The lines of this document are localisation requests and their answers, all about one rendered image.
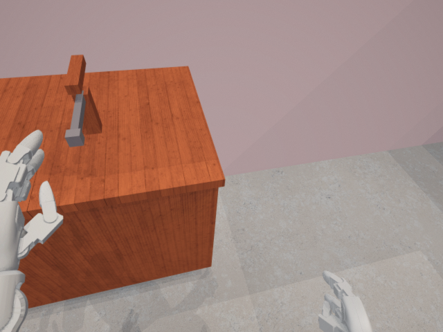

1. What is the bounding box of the left robot hand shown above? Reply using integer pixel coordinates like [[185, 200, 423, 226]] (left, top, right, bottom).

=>
[[0, 130, 63, 272]]

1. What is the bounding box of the left robot forearm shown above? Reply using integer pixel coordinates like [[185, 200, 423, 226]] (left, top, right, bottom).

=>
[[0, 270, 28, 332]]

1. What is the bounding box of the right robot hand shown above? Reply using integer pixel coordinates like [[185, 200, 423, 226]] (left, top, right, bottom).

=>
[[318, 270, 373, 332]]

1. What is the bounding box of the tap lever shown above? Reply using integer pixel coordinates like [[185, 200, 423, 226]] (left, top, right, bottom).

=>
[[65, 91, 86, 147]]

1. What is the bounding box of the counter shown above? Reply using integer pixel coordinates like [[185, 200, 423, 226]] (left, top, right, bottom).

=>
[[0, 55, 225, 308]]

